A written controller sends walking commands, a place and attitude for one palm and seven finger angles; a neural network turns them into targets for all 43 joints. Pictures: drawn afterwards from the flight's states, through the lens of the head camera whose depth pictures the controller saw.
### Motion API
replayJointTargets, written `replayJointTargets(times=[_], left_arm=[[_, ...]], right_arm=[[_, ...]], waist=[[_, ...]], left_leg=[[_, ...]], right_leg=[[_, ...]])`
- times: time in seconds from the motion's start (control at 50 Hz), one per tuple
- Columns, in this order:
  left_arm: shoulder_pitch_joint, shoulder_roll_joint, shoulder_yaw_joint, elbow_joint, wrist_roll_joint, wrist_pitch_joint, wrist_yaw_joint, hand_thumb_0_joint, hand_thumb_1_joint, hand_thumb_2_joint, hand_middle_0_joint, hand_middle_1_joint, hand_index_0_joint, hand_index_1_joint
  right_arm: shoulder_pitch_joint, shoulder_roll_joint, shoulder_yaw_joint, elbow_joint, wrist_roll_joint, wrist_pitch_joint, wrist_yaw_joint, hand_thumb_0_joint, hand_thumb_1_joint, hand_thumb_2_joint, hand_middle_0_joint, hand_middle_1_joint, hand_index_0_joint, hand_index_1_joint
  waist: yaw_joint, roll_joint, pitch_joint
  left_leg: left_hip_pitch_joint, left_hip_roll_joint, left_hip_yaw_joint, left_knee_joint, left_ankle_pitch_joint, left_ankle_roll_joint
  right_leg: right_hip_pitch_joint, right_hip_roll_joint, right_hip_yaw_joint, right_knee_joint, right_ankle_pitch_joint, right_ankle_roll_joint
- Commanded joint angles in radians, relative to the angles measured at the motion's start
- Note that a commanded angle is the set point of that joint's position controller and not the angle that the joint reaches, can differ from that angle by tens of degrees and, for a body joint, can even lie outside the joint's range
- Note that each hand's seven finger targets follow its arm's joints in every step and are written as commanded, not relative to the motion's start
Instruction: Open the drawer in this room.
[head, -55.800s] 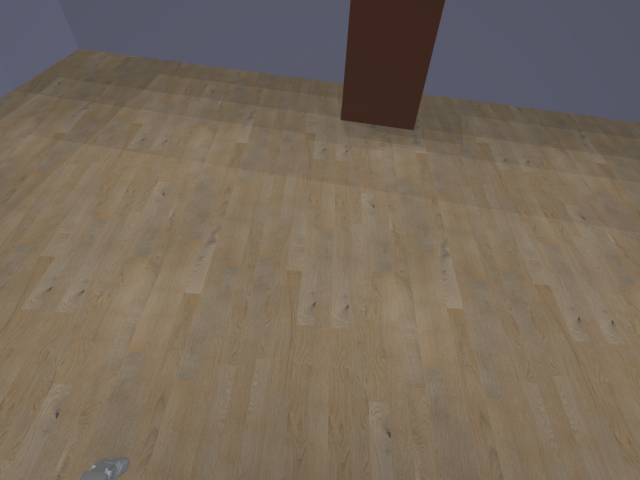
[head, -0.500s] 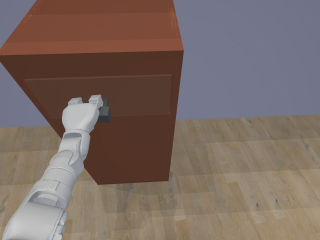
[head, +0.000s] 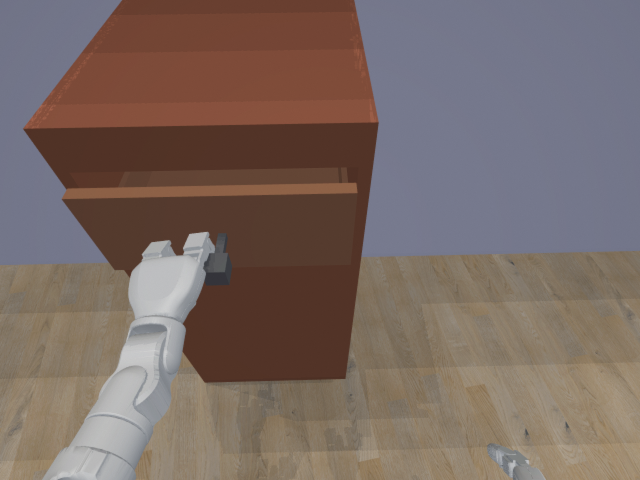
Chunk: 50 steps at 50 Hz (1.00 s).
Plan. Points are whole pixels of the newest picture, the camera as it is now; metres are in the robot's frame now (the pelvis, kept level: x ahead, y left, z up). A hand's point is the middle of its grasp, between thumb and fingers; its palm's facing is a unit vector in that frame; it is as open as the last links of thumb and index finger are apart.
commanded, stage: pull the drawer open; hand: left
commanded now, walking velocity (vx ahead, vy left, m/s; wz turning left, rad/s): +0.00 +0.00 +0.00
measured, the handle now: (219, 258) +0.40 +0.17 +0.03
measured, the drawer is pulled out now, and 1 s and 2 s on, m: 0.05 0.16 0.28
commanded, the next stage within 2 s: none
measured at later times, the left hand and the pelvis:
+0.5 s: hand (177, 348) +0.28 +0.20 +0.01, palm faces +0.04 -0.10 -0.99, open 5.3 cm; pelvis -0.01 -0.02 +0.00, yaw +1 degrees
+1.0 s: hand (170, 387) +0.23 +0.19 +0.01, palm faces +0.03 -0.11 -0.99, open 5.4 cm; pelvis -0.01 -0.03 +0.00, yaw +0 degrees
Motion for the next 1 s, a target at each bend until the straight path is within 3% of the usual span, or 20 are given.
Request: replayJointTargets(times=[0.0,0.02,0.04,0.1,0.12,0.22,0.3,0.32,0.36,0.38,0.42,0.46,0.48,0.56,0.6,0.64,0.68,0.72,0.9,0.98], left_arm=[[-0.101,0.161,0.081,-0.224,0.019,-0.001,0.038,0.000,0.900,0.900,-0.400,-1.350,-0.400,-1.350],[-0.096,0.114,0.039,-0.237,0.021,0.006,0.038,0.000,0.900,0.900,-0.400,-1.350,-0.400,-1.350],[-0.096,0.110,0.035,-0.259,0.020,0.007,0.038,0.000,0.900,0.900,-0.400,-1.350,-0.400,-1.350],[-0.070,0.156,0.072,-0.279,0.031,0.014,0.045,0.000,0.900,0.900,-0.400,-1.350,-0.400,-1.350],[-0.072,0.110,0.027,-0.297,0.029,0.017,0.043,0.000,0.900,0.900,-0.400,-1.350,-0.400,-1.350],[0.004,0.139,0.060,-0.326,0.025,0.010,0.041,0.000,0.900,0.900,-0.400,-1.350,-0.400,-1.350],[0.037,0.121,0.043,-0.352,0.030,0.007,0.039,0.000,0.900,0.900,-0.400,-1.350,-0.400,-1.350],[0.015,0.093,0.010,-0.354,0.031,0.009,0.037,0.000,0.900,0.900,-0.400,-1.350,-0.400,-1.350],[0.037,0.096,0.019,-0.381,0.029,0.004,0.037,0.000,0.900,0.900,-0.400,-1.350,-0.400,-1.350],[0.065,0.129,0.050,-0.379,0.028,0.001,0.038,0.000,0.900,0.900,-0.400,-1.350,-0.400,-1.350],[0.066,0.087,0.009,-0.387,0.032,0.000,0.038,0.000,0.900,0.900,-0.400,-1.350,-0.400,-1.350],[0.075,0.080,0.003,-0.404,0.030,-0.005,0.036,0.000,0.900,0.900,-0.400,-1.350,-0.400,-1.350],[0.086,0.116,0.035,-0.412,0.032,-0.009,0.036,0.000,0.900,0.900,-0.400,-1.350,-0.400,-1.350],[0.106,0.088,0.011,-0.409,0.031,-0.011,0.034,0.000,0.900,0.900,-0.400,-1.350,-0.400,-1.350],[0.129,0.133,0.052,-0.427,0.032,-0.017,0.037,0.000,0.900,0.900,-0.400,-1.350,-0.400,-1.350],[0.171,0.108,0.037,-0.435,0.025,-0.021,0.037,0.000,0.900,0.900,-0.400,-1.350,-0.400,-1.350],[0.189,0.126,0.054,-0.435,0.023,-0.023,0.035,0.000,0.900,0.900,-0.400,-1.350,-0.400,-1.350],[0.234,0.101,0.034,-0.477,0.019,-0.027,0.037,0.000,0.900,0.900,-0.400,-1.350,-0.400,-1.350],[0.402,0.091,0.035,-0.609,0.014,-0.041,0.045,0.000,0.900,0.900,-0.400,-1.350,-0.400,-1.350],[0.487,0.089,0.040,-0.634,0.013,-0.046,0.047,0.000,0.900,0.900,-0.400,-1.350,-0.400,-1.350]], right_arm=[[-0.055,-0.131,-0.040,-0.124,-0.007,-0.045,-0.010,0.000,-0.900,-0.900,0.200,0.300,0.200,0.300],[-0.064,-0.126,-0.039,-0.129,-0.007,-0.048,-0.008,0.000,-0.900,-0.900,0.200,0.300,0.200,0.300],[-0.065,-0.126,-0.040,-0.128,-0.008,-0.051,-0.007,0.000,-0.900,-0.900,0.200,0.300,0.200,0.300],[-0.081,-0.125,-0.034,-0.126,-0.011,-0.051,-0.010,0.000,-0.900,-0.900,0.200,0.300,0.200,0.300],[-0.087,-0.122,-0.032,-0.131,-0.013,-0.053,-0.009,0.000,-0.900,-0.900,0.200,0.300,0.200,0.300],[-0.117,-0.114,-0.024,-0.134,-0.014,-0.062,-0.013,0.000,-0.900,-0.900,0.200,0.300,0.200,0.300],[-0.139,-0.109,-0.019,-0.140,-0.015,-0.068,-0.015,0.000,-0.900,-0.900,0.200,0.300,0.200,0.300],[-0.144,-0.109,-0.017,-0.140,-0.016,-0.069,-0.013,0.000,-0.900,-0.900,0.200,0.300,0.200,0.300],[-0.148,-0.107,-0.019,-0.145,-0.019,-0.073,-0.013,0.000,-0.900,-0.900,0.200,0.300,0.200,0.300],[-0.156,-0.110,-0.018,-0.149,-0.018,-0.073,-0.015,0.000,-0.900,-0.900,0.200,0.300,0.200,0.300],[-0.163,-0.101,-0.015,-0.150,-0.020,-0.077,-0.014,0.000,-0.900,-0.900,0.200,0.300,0.200,0.300],[-0.166,-0.103,-0.016,-0.150,-0.022,-0.081,-0.014,0.000,-0.900,-0.900,0.200,0.300,0.200,0.300],[-0.171,-0.107,-0.016,-0.152,-0.022,-0.081,-0.016,0.000,-0.900,-0.900,0.200,0.300,0.200,0.300],[-0.183,-0.102,-0.012,-0.154,-0.022,-0.087,-0.020,0.000,-0.900,-0.900,0.200,0.300,0.200,0.300],[-0.190,-0.103,-0.009,-0.155,-0.024,-0.089,-0.022,0.000,-0.900,-0.900,0.200,0.300,0.200,0.300],[-0.196,-0.097,-0.009,-0.157,-0.023,-0.095,-0.023,0.000,-0.900,-0.900,0.200,0.300,0.200,0.300],[-0.204,-0.102,-0.008,-0.156,-0.021,-0.097,-0.024,0.000,-0.900,-0.900,0.200,0.300,0.200,0.300],[-0.208,-0.095,-0.008,-0.166,-0.023,-0.102,-0.020,0.000,-0.900,-0.900,0.200,0.300,0.200,0.300],[-0.220,-0.093,-0.005,-0.180,-0.030,-0.117,-0.001,0.000,-0.900,-0.900,0.200,0.300,0.200,0.300],[-0.229,-0.094,-0.001,-0.188,-0.032,-0.119,0.008,0.000,-0.900,-0.900,0.200,0.300,0.200,0.300]], waist=[[0.033,-0.011,-0.264],[0.025,-0.017,-0.246],[0.023,-0.016,-0.246],[0.035,-0.006,-0.251],[0.029,-0.013,-0.256],[0.044,-0.038,-0.240],[0.046,-0.036,-0.214],[0.035,-0.022,-0.183],[0.045,-0.035,-0.203],[0.049,-0.045,-0.199],[0.045,-0.041,-0.186],[0.044,-0.043,-0.189],[0.051,-0.044,-0.192],[0.049,-0.056,-0.151],[0.062,-0.053,-0.171],[0.059,-0.075,-0.166],[0.061,-0.072,-0.142],[0.067,-0.043,-0.152],[0.074,-0.056,-0.185],[0.077,-0.074,-0.150]], left_leg=[[0.218,0.081,-0.034,-0.042,0.695,-0.079],[0.220,0.079,-0.033,-0.039,0.684,-0.078],[0.223,0.081,-0.035,-0.040,0.681,-0.078],[0.230,0.079,-0.037,-0.043,0.670,-0.082],[0.229,0.074,-0.032,-0.038,0.661,-0.079],[0.202,0.063,-0.026,-0.046,0.609,-0.073],[0.196,0.060,-0.027,-0.055,0.553,-0.070],[0.191,0.059,-0.027,-0.057,0.529,-0.070],[0.193,0.057,-0.024,-0.057,0.515,-0.064],[0.182,0.054,-0.025,-0.059,0.498,-0.064],[0.178,0.050,-0.023,-0.057,0.476,-0.060],[0.174,0.048,-0.019,-0.059,0.441,-0.057],[0.169,0.045,-0.020,-0.062,0.438,-0.058],[0.140,0.038,-0.014,-0.065,0.367,-0.051],[0.136,0.033,-0.012,-0.068,0.363,-0.051],[0.134,0.031,-0.010,-0.063,0.356,-0.048],[0.122,0.030,-0.011,-0.069,0.346,-0.051],[0.138,0.030,-0.009,-0.064,0.365,-0.049],[0.156,0.036,-0.018,-0.038,0.452,-0.052],[0.137,0.035,-0.018,-0.030,0.444,-0.052]], right_leg=[[0.152,-0.031,-0.044,-0.017,0.428,-0.034],[0.139,-0.031,-0.047,-0.022,0.420,-0.032],[0.136,-0.032,-0.051,-0.021,0.414,-0.033],[0.144,-0.031,-0.045,-0.018,0.403,-0.036],[0.148,-0.032,-0.045,-0.018,0.414,-0.034],[0.182,-0.035,-0.026,-0.022,0.426,-0.035],[0.171,-0.036,-0.024,-0.029,0.381,-0.037],[0.148,-0.035,-0.029,-0.033,0.362,-0.037],[0.167,-0.037,-0.025,-0.035,0.361,-0.037],[0.177,-0.035,-0.017,-0.036,0.353,-0.039],[0.166,-0.039,-0.016,-0.036,0.352,-0.038],[0.168,-0.041,-0.015,-0.040,0.335,-0.036],[0.180,-0.038,-0.002,-0.040,0.335,-0.040],[0.171,-0.043,-0.001,-0.048,0.311,-0.036],[0.198,-0.044,0.017,-0.045,0.325,-0.038],[0.200,-0.046,0.017,-0.048,0.338,-0.034],[0.197,-0.045,0.029,-0.051,0.329,-0.036],[0.199,-0.048,0.024,-0.046,0.348,-0.036],[0.206,-0.051,0.037,-0.014,0.439,-0.031],[0.191,-0.049,0.038,-0.008,0.437,-0.028]])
